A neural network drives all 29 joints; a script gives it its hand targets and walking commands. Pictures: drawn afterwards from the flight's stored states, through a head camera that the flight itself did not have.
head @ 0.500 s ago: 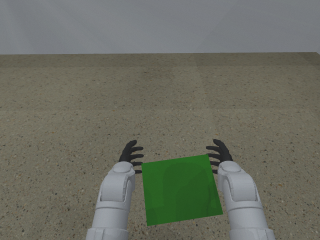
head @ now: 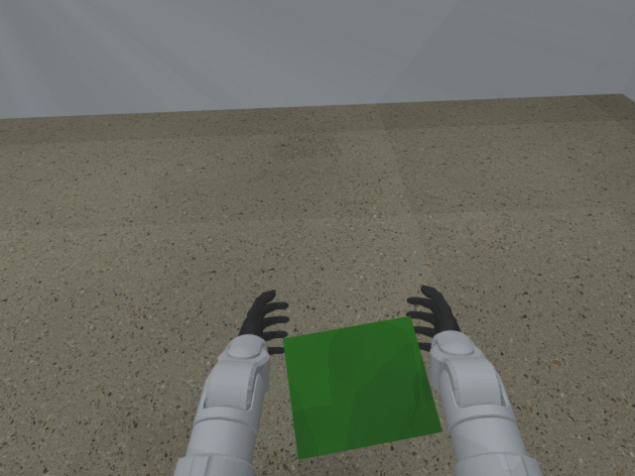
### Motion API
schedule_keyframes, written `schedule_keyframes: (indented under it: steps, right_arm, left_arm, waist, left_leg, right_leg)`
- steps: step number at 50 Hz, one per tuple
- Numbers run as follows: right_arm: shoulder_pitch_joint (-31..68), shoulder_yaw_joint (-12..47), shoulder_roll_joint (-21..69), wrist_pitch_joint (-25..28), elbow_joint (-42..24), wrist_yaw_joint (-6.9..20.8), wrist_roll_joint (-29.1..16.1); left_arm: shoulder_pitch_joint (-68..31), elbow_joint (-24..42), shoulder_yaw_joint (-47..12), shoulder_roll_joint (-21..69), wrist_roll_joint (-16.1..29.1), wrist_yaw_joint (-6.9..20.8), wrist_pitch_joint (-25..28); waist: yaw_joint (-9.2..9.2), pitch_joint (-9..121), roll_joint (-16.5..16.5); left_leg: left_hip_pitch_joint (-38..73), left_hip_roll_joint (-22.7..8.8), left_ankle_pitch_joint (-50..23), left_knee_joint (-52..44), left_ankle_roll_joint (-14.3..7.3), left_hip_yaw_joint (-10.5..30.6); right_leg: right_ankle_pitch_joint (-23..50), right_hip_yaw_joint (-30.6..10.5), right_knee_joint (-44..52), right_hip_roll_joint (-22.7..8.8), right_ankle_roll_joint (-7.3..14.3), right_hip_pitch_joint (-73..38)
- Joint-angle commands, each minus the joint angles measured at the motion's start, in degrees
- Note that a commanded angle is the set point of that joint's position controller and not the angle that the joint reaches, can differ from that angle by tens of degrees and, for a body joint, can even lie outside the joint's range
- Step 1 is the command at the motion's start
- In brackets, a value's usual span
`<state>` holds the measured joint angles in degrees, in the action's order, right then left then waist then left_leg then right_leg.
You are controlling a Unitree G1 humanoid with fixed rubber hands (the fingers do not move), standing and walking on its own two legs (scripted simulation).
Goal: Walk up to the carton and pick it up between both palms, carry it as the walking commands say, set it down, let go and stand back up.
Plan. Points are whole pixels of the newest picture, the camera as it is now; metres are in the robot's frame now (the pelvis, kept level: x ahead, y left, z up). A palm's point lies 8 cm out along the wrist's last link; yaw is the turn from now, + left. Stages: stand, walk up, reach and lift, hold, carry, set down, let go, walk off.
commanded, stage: carry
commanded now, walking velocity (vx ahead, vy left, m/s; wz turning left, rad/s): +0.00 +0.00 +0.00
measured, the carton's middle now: (353, 387) +0.29 -0.02 -0.09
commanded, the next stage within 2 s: hold in 0.42 s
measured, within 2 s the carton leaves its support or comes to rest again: neither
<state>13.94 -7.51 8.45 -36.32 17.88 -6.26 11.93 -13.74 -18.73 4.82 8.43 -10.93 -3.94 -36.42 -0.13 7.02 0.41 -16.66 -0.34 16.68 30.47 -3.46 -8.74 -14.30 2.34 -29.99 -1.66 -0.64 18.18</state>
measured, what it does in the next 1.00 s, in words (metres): shifts its weight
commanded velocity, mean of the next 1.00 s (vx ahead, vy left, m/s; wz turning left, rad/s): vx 0.00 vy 0.00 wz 0.00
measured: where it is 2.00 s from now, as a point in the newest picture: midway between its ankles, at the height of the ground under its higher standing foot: outside the picture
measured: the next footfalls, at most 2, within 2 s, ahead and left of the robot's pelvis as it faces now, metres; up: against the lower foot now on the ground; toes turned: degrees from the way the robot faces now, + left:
none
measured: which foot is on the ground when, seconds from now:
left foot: down 0.00-1.00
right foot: down 0.00-1.00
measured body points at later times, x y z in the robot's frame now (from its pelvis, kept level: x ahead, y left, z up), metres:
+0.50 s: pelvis -0.01 -0.01 +0.01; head -0.04 -0.01 +0.45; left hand +0.28 +0.12 +0.03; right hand +0.29 -0.14 +0.03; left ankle +0.00 +0.07 -0.73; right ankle +0.01 -0.14 -0.73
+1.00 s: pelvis -0.05 -0.04 +0.00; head -0.15 -0.07 +0.43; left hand +0.25 +0.11 +0.06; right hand +0.27 -0.15 +0.06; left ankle +0.00 +0.07 -0.73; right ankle +0.01 -0.15 -0.73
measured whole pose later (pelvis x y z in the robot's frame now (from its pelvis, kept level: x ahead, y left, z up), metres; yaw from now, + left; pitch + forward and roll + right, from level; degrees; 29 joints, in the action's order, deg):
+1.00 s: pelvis -0.05 -0.04 +0.00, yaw +6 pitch -13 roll +1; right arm 27.4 -21.3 12.2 -41.5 30.0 -4.2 20.6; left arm -27.5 -34.2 18.7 9.9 -17.3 1.5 -40.8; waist 1.2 -0.7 1.3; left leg -5.0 3.0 14.4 31.5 -1.3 2.0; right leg -16.0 -3.2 -32.9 1.4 0.2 4.7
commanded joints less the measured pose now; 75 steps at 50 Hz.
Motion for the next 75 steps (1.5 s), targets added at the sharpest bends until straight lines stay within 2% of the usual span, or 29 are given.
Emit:
schedule_keyframes:
  steps: [1,21,22,23,24,25,26,27,28,29,31,33,34,40,47,49,50,51,52,53,54,55,59,61,66,75]
  right_arm:
    - [21.17,26.35,45.09,1.59,-4.31,11.64,-11.51]
    - [20.78,26.22,44.64,1.05,-2.53,12.0,-11.33]
    - [6.11,32.43,59.33,-0.65,-5.33,12.25,-11.37]
    - [9.09,33.04,59.12,-0.24,-7.55,12.84,-12.67]
    - [11.73,31.73,56.14,-0.64,-9.13,12.99,-13.13]
    - [15.16,33.05,55.55,-0.98,-11.27,13.7,-14.15]
    - [17.9,33.87,54.3,-1.56,-13.16,14.0,-14.28]
    - [19.39,32.57,53.12,-2.34,-12.46,13.92,-13.46]
    - [18.74,30.01,52.88,-2.96,-10.58,13.67,-12.05]
    - [18.09,26.98,52.78,-3.47,-6.82,13.69,-10.69]
    - [16.99,25.26,54.73,-4.04,-4.8,14.24,-9.73]
    - [17.77,25.06,57.02,-4.99,-4.28,14.66,-9.95]
    - [18.37,24.36,57.71,-5.57,-3.15,14.8,-9.8]
    - [28.46,19.97,59.52,-7.15,4.79,15.86,-8.93]
    - [42.13,13.2,63.25,-6.22,17.28,16.33,-7.35]
    - [45.49,10.9,63.37,-5.46,20.77,16.23,-6.7]
    - [46.24,9.97,63.51,-5.12,22.04,16.14,-6.35]
    - [48.37,10.74,64.34,-3.44,17.43,16.16,-7.05]
    - [49.92,8.57,63.08,-3.21,20.09,16.32,-5.97]
    - [49.99,5.7,61.11,-3.11,23.23,16.17,-4.24]
    - [49.27,3.8,59.98,-2.9,24.94,15.92,-3.29]
    - [48.55,2.79,59.15,-2.65,25.44,15.94,-3.01]
    - [45.9,-0.26,55.65,-1.0,28.39,16.98,-0.43]
    - [45.71,-0.24,54.88,1.12,28.2,17.37,0.28]
    - [44.75,1.49,55.46,7.1,25.25,17.52,1.1]
    - [40.58,4.69,54.11,14.97,21.15,17.17,3.25]
  left_arm:
    - [-24.1,6.45,-23.62,46.01,10.43,8.94,3.22]
    - [-24.74,6.25,-23.84,45.75,10.33,8.9,3.11]
    - [-15.28,13.17,-31.43,56.21,13.5,11.87,1.76]
    - [-16.5,14.11,-31.82,55.58,13.38,12.18,2.05]
    - [-16.4,14.33,-29.55,51.86,12.92,11.72,1.45]
    - [-18.8,15.26,-29.79,51.81,12.92,11.73,0.92]
    - [-20.48,16.6,-29.58,51.44,12.86,11.56,0.3]
    - [-22.08,15.61,-29.4,50.98,12.71,11.43,-0.37]
    - [-23.86,14.63,-30.85,51.74,13.92,12.01,-0.66]
    - [-26.25,12.79,-31.12,52.59,14.57,12.52,-1.17]
    - [-26.39,11.92,-31.13,55.49,15.17,13.49,-1.62]
    - [-27.09,12.03,-30.5,56.68,14.91,14.02,-1.97]
    - [-27.89,11.29,-29.59,56.6,14.43,14.2,-2.27]
    - [-35.71,2.93,-19.91,54.36,11.13,15.18,-2.84]
    - [-52.12,-10.76,-9.12,52.44,8.94,17.63,-0.76]
    - [-55.75,-15.01,-7.05,53.22,8.69,18.15,-0.03]
    - [-56.5,-16.77,-6.54,54.03,8.62,18.34,0.21]
    - [-56.93,-11.23,-7.62,57.86,6.17,16.33,0.71]
    - [-57.7,-14.42,-4.76,56.7,4.19,16.09,0.13]
    - [-57.13,-18.68,-1.47,54.98,1.93,16.06,-0.15]
    - [-55.38,-21.08,0.47,53.66,0.35,16.01,-0.28]
    - [-53.52,-21.78,1.58,53.36,-0.53,15.81,-0.33]
    - [-47.04,-22.44,4.48,53.48,-3.24,14.31,0.03]
    - [-47.27,-20.5,3.17,54.32,-3.21,13.57,1.57]
    - [-48.39,-16.0,-3.1,57.53,-1.5,12.42,6.76]
    - [-39.92,-17.94,-5.62,58.81,-2.72,10.98,14.36]
  waist:
    - [0.1,12.77,-0.58]
    - [0.27,11.79,-0.46]
    - [-1.62,9.87,2.85]
    - [-0.79,13.06,3.26]
    - [-1.16,13.72,3.95]
    - [-1.27,11.97,3.46]
    - [-1.32,9.82,2.06]
    - [-0.6,6.14,0.7]
    - [2.16,4.42,-0.54]
    - [4.41,2.88,0.62]
    - [5.66,2.53,0.63]
    - [5.27,2.77,-0.2]
    - [5.2,2.24,-0.47]
    - [1.99,-2.93,-1.76]
    - [-0.38,-2.92,-4.96]
    - [-0.24,-3.12,-4.84]
    - [0.08,-3.02,-4.33]
    - [3.31,-3.61,-5.37]
    - [3.04,-3.96,-5.6]
    - [3.17,-5.45,-6.12]
    - [2.91,-6.59,-6.39]
    - [2.37,-6.87,-5.05]
    - [-0.12,-6.39,0.14]
    - [-0.3,-5.4,0.84]
    - [1.75,2.26,1.32]
    - [1.51,10.51,0.0]
  left_leg:
    - [4.61,-7.68,-12.74,-4.99,0.95,8.53]
    - [4.14,-7.62,-8.52,-6.0,1.22,8.68]
    - [17.59,1.14,-30.95,-5.22,2.95,18.41]
    - [19.46,1.15,-35.56,-5.24,3.14,18.74]
    - [22.21,1.65,-32.82,-6.23,3.09,17.98]
    - [22.08,1.66,-28.81,-6.37,2.87,18.1]
    - [22.06,2.07,-25.93,-6.49,2.76,17.51]
    - [22.49,2.6,-23.14,-6.71,2.75,17.05]
    - [24.37,2.69,-20.84,-7.05,2.84,17.08]
    - [25.01,2.56,-16.16,-7.83,3.24,17.25]
    - [25.18,1.64,-15.61,-8.6,3.72,17.99]
    - [23.53,1.76,-17.19,-8.62,3.58,17.76]
    - [22.63,2.02,-15.69,-8.8,3.4,17.42]
    - [16.71,3.88,0.21,-8.91,2.25,14.57]
    - [12.98,6.15,8.16,-4.01,1.94,11.44]
    - [12.42,6.01,9.38,-3.23,2.28,11.5]
    - [12.41,5.81,9.16,-2.99,2.49,11.65]
    - [14.21,5.06,1.46,-4.08,1.83,12.73]
    - [16.17,5.42,5.01,-3.39,1.83,12.59]
    - [17.71,6.17,5.73,-2.52,1.89,12.2]
    - [18.6,6.53,4.86,-2.42,1.85,11.98]
    - [17.9,6.14,3.83,-3.18,1.97,12.13]
    - [10.39,2.31,6.07,-8.92,1.66,14.76]
    - [9.67,2.01,4.84,-9.22,1.83,15.51]
    - [10.07,2.42,-0.48,-6.49,2.35,16.4]
    - [7.19,3.76,-8.94,-2.02,2.73,17.47]
  right_leg:
    - [15.21,-5.23,1.96,-4.73,3.34,-5.29]
    - [12.94,-5.83,3.6,-4.75,3.46,-4.39]
    - [33.45,-7.93,1.68,3.24,1.56,-11.46]
    - [35.78,-8.34,1.7,4.01,1.63,-12.45]
    - [30.98,-8.3,2.77,4.39,1.67,-13.16]
    - [24.94,-8.12,2.91,4.86,2.16,-12.13]
    - [21.11,-8.15,3.54,5.15,2.51,-10.48]
    - [18.22,-8.0,4.32,4.98,2.6,-7.99]
    - [16.85,-8.11,5.2,4.62,2.72,-6.36]
    - [13.72,-8.23,5.77,4.14,3.05,-5.02]
    - [12.86,-7.61,5.47,4.74,3.76,-5.72]
    - [14.14,-7.22,5.5,5.01,3.3,-8.23]
    - [13.06,-7.12,5.75,5.0,3.11,-8.88]
    - [-4.22,-7.77,7.75,4.13,2.59,-7.56]
    - [-22.74,-10.85,11.13,2.14,1.22,-4.58]
    - [-24.73,-10.96,11.23,1.65,1.08,-3.48]
    - [-24.32,-10.98,11.23,1.47,1.05,-3.17]
    - [-14.32,-10.03,13.33,2.34,3.02,-6.25]
    - [-20.82,-11.41,14.58,1.04,4.4,-3.46]
    - [-23.89,-12.26,16.1,-0.1,5.05,-1.29]
    - [-23.03,-12.12,16.61,-0.5,5.17,-0.47]
    - [-20.04,-11.55,15.82,-0.18,4.96,-1.2]
    - [-8.77,-7.88,8.69,3.35,3.35,-8.2]
    - [-5.35,-8.01,7.05,3.53,3.5,-8.07]
    - [-0.49,-8.56,4.17,4.19,4.37,-4.66]
    - [3.58,-8.68,-0.7,6.06,4.2,0.77]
